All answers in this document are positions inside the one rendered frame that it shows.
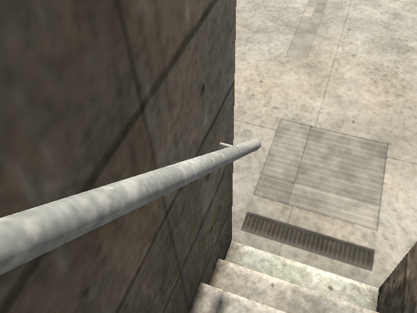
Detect stairs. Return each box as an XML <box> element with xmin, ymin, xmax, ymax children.
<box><xmin>188</xmin><ymin>241</ymin><xmax>379</xmax><ymax>313</ymax></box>

